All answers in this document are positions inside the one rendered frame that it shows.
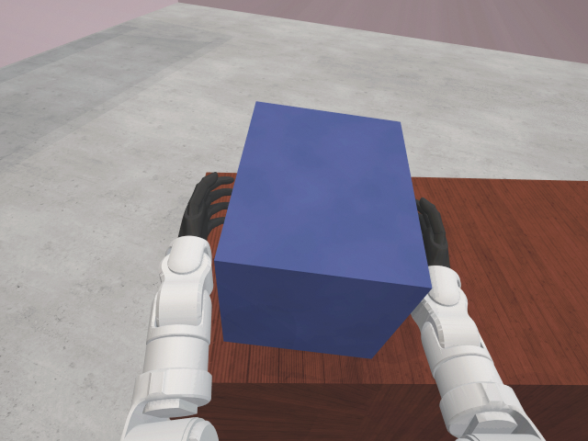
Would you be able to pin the right robot forearm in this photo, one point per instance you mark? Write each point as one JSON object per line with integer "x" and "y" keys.
{"x": 473, "y": 397}

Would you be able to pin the left robot forearm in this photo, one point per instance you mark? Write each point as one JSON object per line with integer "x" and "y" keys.
{"x": 175, "y": 380}

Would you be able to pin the right robot hand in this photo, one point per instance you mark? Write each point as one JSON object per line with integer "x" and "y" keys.
{"x": 434, "y": 234}

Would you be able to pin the carton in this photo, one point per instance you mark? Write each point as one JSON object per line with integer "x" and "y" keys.
{"x": 321, "y": 249}

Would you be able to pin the left robot upper arm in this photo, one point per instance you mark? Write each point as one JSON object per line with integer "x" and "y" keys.
{"x": 188, "y": 429}

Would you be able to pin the pedestal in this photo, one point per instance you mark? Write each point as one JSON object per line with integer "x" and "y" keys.
{"x": 520, "y": 249}

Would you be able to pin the left robot hand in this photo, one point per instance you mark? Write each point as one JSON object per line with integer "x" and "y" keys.
{"x": 196, "y": 220}

